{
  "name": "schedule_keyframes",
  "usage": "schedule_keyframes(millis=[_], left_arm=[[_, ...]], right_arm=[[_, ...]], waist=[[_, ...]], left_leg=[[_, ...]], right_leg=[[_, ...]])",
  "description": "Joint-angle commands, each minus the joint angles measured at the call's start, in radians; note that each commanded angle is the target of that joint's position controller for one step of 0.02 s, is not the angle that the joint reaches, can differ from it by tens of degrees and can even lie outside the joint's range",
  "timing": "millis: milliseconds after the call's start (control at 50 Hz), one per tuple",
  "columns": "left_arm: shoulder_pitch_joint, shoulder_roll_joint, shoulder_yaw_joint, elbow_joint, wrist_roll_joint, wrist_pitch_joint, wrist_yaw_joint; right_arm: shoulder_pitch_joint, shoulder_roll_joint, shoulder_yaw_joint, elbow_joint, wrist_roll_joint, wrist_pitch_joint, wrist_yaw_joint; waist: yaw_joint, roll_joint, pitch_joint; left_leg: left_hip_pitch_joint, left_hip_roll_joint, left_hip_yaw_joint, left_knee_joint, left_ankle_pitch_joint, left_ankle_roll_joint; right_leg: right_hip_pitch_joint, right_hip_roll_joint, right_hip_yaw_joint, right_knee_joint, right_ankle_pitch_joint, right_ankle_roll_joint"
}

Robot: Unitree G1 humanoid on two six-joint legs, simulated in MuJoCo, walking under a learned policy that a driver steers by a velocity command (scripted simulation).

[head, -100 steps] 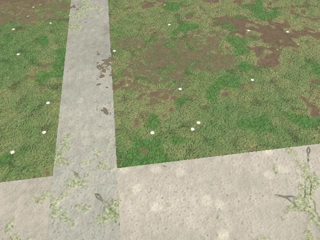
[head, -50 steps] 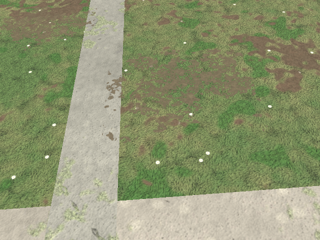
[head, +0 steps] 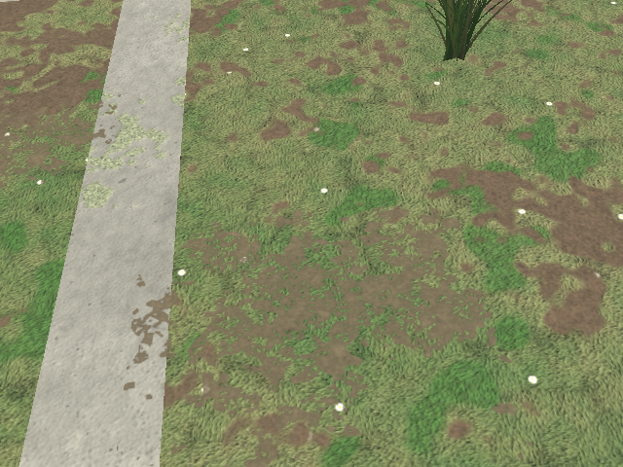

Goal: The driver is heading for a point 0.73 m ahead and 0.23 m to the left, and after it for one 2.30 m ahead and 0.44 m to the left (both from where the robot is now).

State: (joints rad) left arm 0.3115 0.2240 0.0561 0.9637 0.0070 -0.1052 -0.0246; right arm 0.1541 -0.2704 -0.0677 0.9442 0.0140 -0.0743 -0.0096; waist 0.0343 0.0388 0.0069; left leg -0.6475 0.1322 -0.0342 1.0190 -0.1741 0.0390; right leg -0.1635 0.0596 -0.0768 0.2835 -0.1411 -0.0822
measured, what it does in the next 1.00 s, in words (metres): walks ahead, turning left: left foot, then right foot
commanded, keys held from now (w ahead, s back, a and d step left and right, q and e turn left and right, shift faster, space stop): w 0.04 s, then w+q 0.86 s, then q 0.10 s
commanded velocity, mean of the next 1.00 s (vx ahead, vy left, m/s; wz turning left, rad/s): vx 0.49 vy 0.00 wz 0.44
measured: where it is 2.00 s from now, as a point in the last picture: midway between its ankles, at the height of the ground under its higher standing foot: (265, 386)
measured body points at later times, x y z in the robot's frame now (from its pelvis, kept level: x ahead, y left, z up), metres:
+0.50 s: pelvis +0.28 +0.09 -0.01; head +0.31 +0.10 +0.44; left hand +0.34 +0.37 -0.13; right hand +0.42 -0.17 -0.13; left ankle +0.31 +0.16 -0.75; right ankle +0.26 -0.08 -0.66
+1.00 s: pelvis +0.56 +0.10 -0.01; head +0.59 +0.11 +0.44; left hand +0.55 +0.40 -0.11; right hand +0.78 -0.10 -0.13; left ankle +0.46 +0.21 -0.66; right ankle +0.64 +0.02 -0.75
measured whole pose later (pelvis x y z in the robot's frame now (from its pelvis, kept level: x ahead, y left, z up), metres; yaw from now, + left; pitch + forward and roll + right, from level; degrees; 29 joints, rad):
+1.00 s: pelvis +0.56 +0.10 -0.01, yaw +29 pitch +2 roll -1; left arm 0.18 0.25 0.06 0.79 0.02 -0.11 -0.01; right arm 0.28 -0.30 -0.08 0.75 0.02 -0.03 -0.01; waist 0.00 0.04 0.03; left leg -0.53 0.02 -0.07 1.18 -0.40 0.01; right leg -0.28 0.02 -0.06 0.42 -0.17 -0.03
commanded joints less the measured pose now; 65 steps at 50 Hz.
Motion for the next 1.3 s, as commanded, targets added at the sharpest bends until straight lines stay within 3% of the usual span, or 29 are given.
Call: schedule_keyframes(millis=[20,120,220,280,320,340,360,380,400,440,460,520,640,740,800,820,840,860,880,900,920,1000,1100,1160,1220,1240,1260,1280,1300], left_arm=[[-0.009,0.145,0.027,-0.047,-0.004,-0.010,0.020],[0.051,0.159,0.030,-0.018,-0.007,-0.006,0.034],[0.096,0.162,0.037,0.016,-0.009,0.012,0.040],[0.049,0.192,0.047,-0.001,-0.014,0.027,0.048],[0.011,0.205,0.047,-0.021,-0.014,0.042,0.057],[0.013,0.197,0.039,-0.046,-0.006,0.039,0.062],[0.104,0.053,-0.008,-0.087,0.021,0.008,0.040],[0.045,0.103,-0.003,-0.095,-0.018,-0.037,0.024],[-0.047,0.159,0.011,-0.125,-0.052,-0.062,0.016],[-0.119,0.164,0.019,-0.139,-0.023,-0.068,0.028],[-0.113,0.172,0.029,-0.144,-0.009,-0.054,0.034],[-0.109,0.132,0.028,-0.167,0.004,-0.018,0.042],[-0.332,0.093,0.013,-0.243,-0.001,-0.015,0.034],[-0.406,0.137,0.020,-0.290,-0.016,-0.033,0.013],[-0.283,0.177,0.038,-0.267,-0.015,-0.050,0.011],[-0.158,0.215,0.053,-0.247,0.000,-0.055,0.017],[0.003,0.279,0.069,-0.232,0.012,-0.051,0.027],[0.054,0.320,0.080,-0.199,0.009,-0.034,0.017],[0.012,0.210,0.055,-0.227,-0.007,-0.028,0.016],[-0.031,0.157,0.041,-0.238,-0.010,-0.020,0.019],[-0.093,0.151,0.034,-0.245,0.004,-0.013,0.019],[-0.157,0.145,0.032,-0.228,0.010,-0.015,0.016],[-0.152,0.174,0.034,-0.183,-0.009,0.006,0.021],[-0.103,0.207,0.038,-0.153,-0.028,0.022,0.014],[-0.109,0.216,0.036,-0.143,-0.045,0.035,0.017],[-0.080,0.189,0.027,-0.138,-0.038,0.032,0.018],[-0.061,0.137,0.009,-0.163,-0.008,0.023,0.016],[0.042,0.082,-0.014,-0.155,-0.005,0.026,0.018],[0.003,0.153,0.006,-0.157,-0.029,0.041,0.021]], right_arm=[[-0.007,-0.043,-0.014,-0.045,-0.009,0.000,0.001],[-0.143,-0.018,-0.001,-0.082,0.004,-0.006,0.021],[-0.241,-0.017,0.009,-0.142,0.014,-0.009,0.052],[-0.202,-0.046,-0.003,-0.161,0.011,-0.012,0.070],[0.019,-0.115,-0.045,-0.112,0.010,-0.008,0.069],[0.193,-0.195,-0.079,-0.078,0.007,-0.002,0.055],[0.255,-0.294,-0.097,-0.074,0.009,-0.001,0.046],[0.286,-0.230,-0.074,-0.075,0.006,-0.002,0.044],[0.240,-0.173,-0.061,-0.080,0.001,-0.006,0.040],[0.090,-0.103,-0.039,-0.127,-0.001,-0.011,0.040],[0.051,-0.079,-0.029,-0.144,-0.009,-0.012,0.038],[0.061,-0.117,-0.036,-0.156,-0.003,-0.012,0.023],[0.160,-0.148,-0.046,-0.153,0.009,0.000,-0.004],[0.218,-0.142,-0.045,-0.145,0.015,0.015,-0.010],[0.187,-0.135,-0.043,-0.168,0.009,0.024,-0.015],[0.168,-0.095,-0.029,-0.187,0.002,0.020,-0.010],[0.183,-0.046,-0.013,-0.215,-0.006,0.016,-0.010],[0.318,-0.026,0.000,-0.241,0.022,0.005,-0.007],[0.299,-0.131,-0.020,-0.211,0.032,0.008,-0.008],[0.198,-0.167,-0.030,-0.224,0.024,0.014,-0.006],[0.148,-0.152,-0.032,-0.236,0.013,0.020,-0.009],[0.153,-0.084,-0.035,-0.270,0.010,0.053,-0.005],[0.089,-0.011,0.000,-0.292,-0.013,0.048,0.005],[-0.011,-0.047,-0.005,-0.312,-0.017,0.037,0.015],[0.012,-0.085,-0.020,-0.303,-0.023,0.023,0.014],[0.039,-0.131,-0.034,-0.296,-0.031,0.021,0.004],[0.086,-0.213,-0.051,-0.309,-0.054,0.025,-0.013],[0.100,-0.221,-0.053,-0.315,-0.055,0.046,-0.022],[0.131,-0.173,-0.042,-0.310,-0.044,0.058,-0.019]], waist=[[-0.032,-0.090,0.017],[0.014,-0.096,0.055],[0.042,-0.088,0.095],[-0.003,-0.125,0.046],[-0.124,-0.127,-0.089],[-0.190,-0.049,-0.190],[-0.106,0.205,-0.301],[-0.145,0.163,-0.395],[-0.155,0.121,-0.257],[-0.081,-0.041,-0.112],[-0.043,-0.040,-0.089],[-0.010,-0.009,-0.047],[-0.087,0.033,0.001],[-0.106,0.053,-0.006],[-0.029,0.089,-0.047],[0.031,0.065,-0.145],[0.077,-0.075,-0.286],[0.010,-0.424,-0.370],[0.027,-0.275,-0.267],[0.048,-0.165,-0.143],[0.022,-0.094,-0.068],[-0.050,-0.145,-0.024],[-0.050,-0.129,-0.097],[-0.014,-0.137,-0.092],[-0.053,-0.139,-0.094],[-0.058,-0.114,-0.114],[-0.051,0.001,-0.210],[-0.045,0.182,-0.307],[-0.091,0.172,-0.322]], left_leg=[[-0.084,0.025,-0.022,-0.135,0.157,-0.019],[-0.061,-0.015,0.020,-0.351,0.311,-0.010],[-0.119,-0.044,0.025,-0.430,0.204,0.032],[0.017,-0.102,0.098,-0.440,0.072,0.074],[0.333,-0.192,0.156,-0.477,0.070,0.119],[0.641,-0.096,-0.026,-0.486,0.083,0.177],[1.007,0.162,-0.569,-0.561,-0.020,0.365],[1.092,0.217,-0.799,-0.717,-0.112,0.399],[1.010,0.176,-0.645,-0.720,-0.068,0.337],[0.692,0.096,-0.416,-0.740,0.104,0.273],[0.582,0.067,-0.360,-0.767,0.168,0.264],[0.438,0.036,-0.292,-0.816,0.239,0.271],[0.369,-0.049,-0.207,-0.805,0.153,0.190],[0.499,0.000,-0.331,-0.696,0.090,0.167],[0.523,-0.017,-0.377,-0.568,0.165,0.134],[0.456,-0.068,-0.332,-0.402,0.186,0.103],[0.250,-0.163,-0.212,-0.100,0.003,0.050],[-0.054,-0.229,-0.135,0.157,-0.447,0.011],[-0.152,-0.145,-0.166,0.274,-0.393,0.000],[-0.164,-0.112,-0.134,0.287,-0.297,-0.007],[-0.117,-0.087,-0.109,0.262,-0.233,-0.017],[-0.005,-0.050,-0.053,0.136,-0.197,-0.051],[0.175,-0.072,-0.002,-0.230,0.045,-0.053],[0.230,-0.114,0.019,-0.379,0.106,-0.050],[0.364,-0.143,0.028,-0.593,0.205,-0.014],[0.481,-0.095,-0.009,-0.635,0.368,0.015],[0.689,0.088,-0.150,-0.540,0.780,0.084],[0.850,0.301,-0.315,-0.515,0.917,0.249],[0.798,0.308,-0.351,-0.564,0.799,0.296]], right_leg=[[0.035,-0.277,0.202,-0.175,0.166,-0.142],[0.097,-0.268,0.096,-0.194,0.139,-0.103],[0.272,-0.332,0.029,-0.128,0.227,-0.086],[0.304,-0.342,-0.022,0.007,0.587,-0.055],[0.245,-0.292,-0.085,0.315,0.844,-0.010],[0.014,-0.252,-0.096,0.606,0.636,0.031],[-0.437,-0.044,-0.042,0.990,-0.197,0.103],[-0.588,-0.008,0.155,1.142,-0.416,0.089],[-0.683,-0.072,0.181,1.145,-0.348,0.061],[-0.585,-0.153,0.161,0.975,-0.211,0.056],[-0.503,-0.177,0.165,0.916,-0.187,0.063],[-0.442,-0.180,0.142,0.764,-0.150,0.101],[-0.377,-0.096,0.115,0.326,0.217,0.127],[-0.338,-0.064,0.150,0.189,0.174,0.109],[-0.163,-0.056,0.131,0.121,0.089,0.062],[0.049,-0.131,0.182,0.148,0.094,0.014],[0.351,-0.316,0.394,0.154,0.040,-0.060],[0.557,-0.502,0.833,0.061,-0.145,-0.190],[0.487,-0.484,0.813,0.038,-0.307,-0.162],[0.350,-0.435,0.631,0.024,-0.265,-0.116],[0.210,-0.392,0.510,0.005,-0.076,-0.099],[0.017,-0.319,0.208,-0.013,0.530,-0.110],[-0.025,-0.266,0.080,-0.024,0.641,-0.127],[0.017,-0.262,0.109,0.017,0.568,-0.110],[0.025,-0.248,0.167,0.126,0.415,-0.062],[-0.020,-0.204,0.160,0.189,0.325,-0.017],[-0.156,-0.132,0.120,0.348,0.050,0.041],[-0.353,-0.063,0.072,0.567,-0.461,0.100],[-0.413,-0.066,0.115,0.746,-0.617,0.123]])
